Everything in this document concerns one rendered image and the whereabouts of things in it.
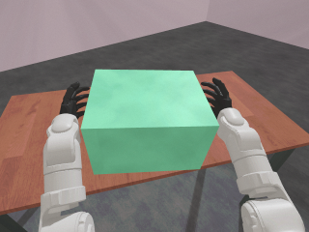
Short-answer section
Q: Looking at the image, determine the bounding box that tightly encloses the left robot upper arm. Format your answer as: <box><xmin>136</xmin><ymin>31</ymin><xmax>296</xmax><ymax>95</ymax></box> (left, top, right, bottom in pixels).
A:
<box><xmin>41</xmin><ymin>211</ymin><xmax>95</xmax><ymax>232</ymax></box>

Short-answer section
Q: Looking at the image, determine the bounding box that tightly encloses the left robot forearm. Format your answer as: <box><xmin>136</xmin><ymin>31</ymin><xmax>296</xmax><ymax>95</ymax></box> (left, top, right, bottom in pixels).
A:
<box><xmin>38</xmin><ymin>113</ymin><xmax>86</xmax><ymax>232</ymax></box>

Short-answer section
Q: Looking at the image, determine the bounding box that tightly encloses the left robot hand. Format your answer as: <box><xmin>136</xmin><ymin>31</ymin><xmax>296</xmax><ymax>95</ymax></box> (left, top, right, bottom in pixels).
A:
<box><xmin>59</xmin><ymin>81</ymin><xmax>90</xmax><ymax>119</ymax></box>

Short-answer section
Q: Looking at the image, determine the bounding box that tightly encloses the right robot upper arm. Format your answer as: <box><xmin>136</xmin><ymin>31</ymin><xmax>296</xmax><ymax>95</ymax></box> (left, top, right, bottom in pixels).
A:
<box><xmin>240</xmin><ymin>197</ymin><xmax>304</xmax><ymax>232</ymax></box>

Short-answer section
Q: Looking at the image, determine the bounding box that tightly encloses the carton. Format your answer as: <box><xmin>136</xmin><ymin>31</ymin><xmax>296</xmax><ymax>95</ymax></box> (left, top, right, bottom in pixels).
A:
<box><xmin>80</xmin><ymin>69</ymin><xmax>219</xmax><ymax>175</ymax></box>

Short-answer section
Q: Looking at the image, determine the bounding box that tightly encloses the right robot hand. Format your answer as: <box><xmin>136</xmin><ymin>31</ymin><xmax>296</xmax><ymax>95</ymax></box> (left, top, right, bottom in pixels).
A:
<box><xmin>201</xmin><ymin>77</ymin><xmax>232</xmax><ymax>119</ymax></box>

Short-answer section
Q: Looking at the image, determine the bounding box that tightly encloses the table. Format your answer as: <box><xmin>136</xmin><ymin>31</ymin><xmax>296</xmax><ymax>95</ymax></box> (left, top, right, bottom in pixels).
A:
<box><xmin>0</xmin><ymin>71</ymin><xmax>309</xmax><ymax>232</ymax></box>

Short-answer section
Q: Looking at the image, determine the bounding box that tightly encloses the right robot forearm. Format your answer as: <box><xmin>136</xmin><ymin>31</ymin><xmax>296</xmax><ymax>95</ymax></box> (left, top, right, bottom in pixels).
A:
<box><xmin>216</xmin><ymin>107</ymin><xmax>305</xmax><ymax>232</ymax></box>

